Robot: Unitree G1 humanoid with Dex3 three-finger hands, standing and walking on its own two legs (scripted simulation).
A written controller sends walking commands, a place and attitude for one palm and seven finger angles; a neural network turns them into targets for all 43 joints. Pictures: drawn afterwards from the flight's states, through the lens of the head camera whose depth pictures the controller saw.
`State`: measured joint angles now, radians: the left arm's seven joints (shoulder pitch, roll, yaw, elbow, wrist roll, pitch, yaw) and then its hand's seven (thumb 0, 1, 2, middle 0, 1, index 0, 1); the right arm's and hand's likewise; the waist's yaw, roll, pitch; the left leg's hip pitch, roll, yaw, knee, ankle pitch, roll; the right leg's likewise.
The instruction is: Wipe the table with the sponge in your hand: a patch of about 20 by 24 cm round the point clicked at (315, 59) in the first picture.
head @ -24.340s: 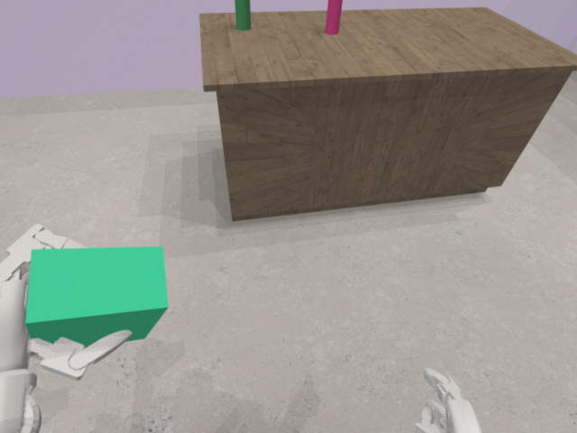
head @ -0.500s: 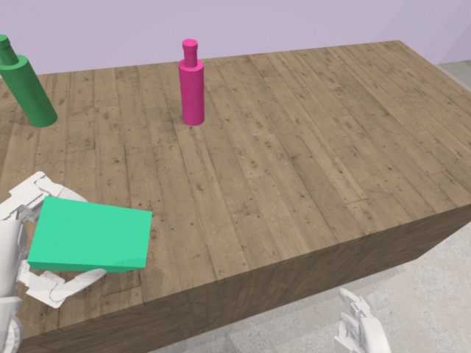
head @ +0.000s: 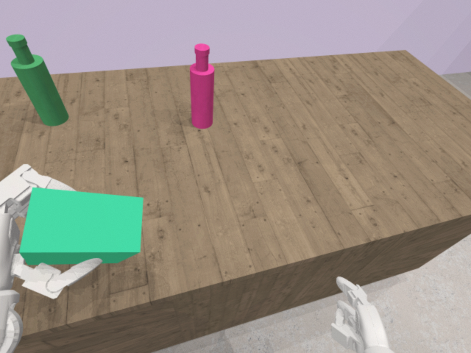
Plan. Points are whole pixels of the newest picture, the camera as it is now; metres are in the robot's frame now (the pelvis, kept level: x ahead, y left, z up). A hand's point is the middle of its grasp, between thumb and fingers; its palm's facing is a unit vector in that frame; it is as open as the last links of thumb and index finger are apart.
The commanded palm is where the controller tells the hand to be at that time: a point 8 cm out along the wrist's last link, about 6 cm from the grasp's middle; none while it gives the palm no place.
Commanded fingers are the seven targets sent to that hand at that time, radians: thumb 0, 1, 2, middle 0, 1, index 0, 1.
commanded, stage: come to a stop and stand still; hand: left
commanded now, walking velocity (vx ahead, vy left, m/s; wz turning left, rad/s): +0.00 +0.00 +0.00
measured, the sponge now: (98, 233) +0.23 +0.21 +0.13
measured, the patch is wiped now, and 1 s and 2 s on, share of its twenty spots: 0.00 0.00 0.00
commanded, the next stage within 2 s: look again from close up in 0.06 s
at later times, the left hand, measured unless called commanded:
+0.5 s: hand (57, 235) +0.21 +0.24 +0.16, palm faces +0.35 -0.85 -0.39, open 10.6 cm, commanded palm +0.15 +0.28 +0.17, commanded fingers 0.00 0.10 1.30 -1.20 -1.60 -1.20 -1.60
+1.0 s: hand (116, 230) +0.22 +0.18 +0.16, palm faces +0.27 -0.87 -0.41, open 10.6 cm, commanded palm +0.17 +0.22 +0.17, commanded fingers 0.00 0.10 1.30 -1.20 -1.60 -1.20 -1.60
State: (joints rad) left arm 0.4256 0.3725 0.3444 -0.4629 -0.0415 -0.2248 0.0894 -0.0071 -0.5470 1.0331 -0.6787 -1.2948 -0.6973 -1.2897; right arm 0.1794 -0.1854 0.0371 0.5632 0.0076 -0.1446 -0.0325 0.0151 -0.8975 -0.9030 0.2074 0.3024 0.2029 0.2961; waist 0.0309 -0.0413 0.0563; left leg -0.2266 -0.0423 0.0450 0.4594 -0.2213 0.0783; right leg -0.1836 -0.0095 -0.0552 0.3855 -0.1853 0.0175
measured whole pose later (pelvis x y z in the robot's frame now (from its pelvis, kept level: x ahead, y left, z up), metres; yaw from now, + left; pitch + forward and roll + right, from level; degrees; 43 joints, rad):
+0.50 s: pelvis -0.01 +0.00 +0.00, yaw +0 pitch -1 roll -2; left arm 0.45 0.37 0.34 -0.46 -0.03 -0.23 0.09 -0.01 -0.55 1.03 -0.68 -1.29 -0.70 -1.29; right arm 0.22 -0.19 0.03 0.59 0.01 -0.14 -0.04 0.02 -0.90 -0.90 0.21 0.30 0.20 0.30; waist 0.02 -0.02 0.05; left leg -0.22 -0.05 0.04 0.44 -0.20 0.08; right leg -0.18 -0.01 -0.06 0.38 -0.17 0.02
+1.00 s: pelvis -0.01 -0.05 +0.00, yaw -3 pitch +0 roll -1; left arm 0.46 0.39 0.37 -0.53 -0.07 -0.19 0.06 -0.01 -0.55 1.03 -0.68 -1.30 -0.70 -1.29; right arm 0.19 -0.17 0.02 0.54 0.01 -0.12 -0.02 0.02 -0.90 -0.90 0.21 0.30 0.20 0.30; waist 0.01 -0.02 0.07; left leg -0.27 0.04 0.06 0.50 -0.23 0.01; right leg -0.24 0.07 -0.04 0.43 -0.19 -0.05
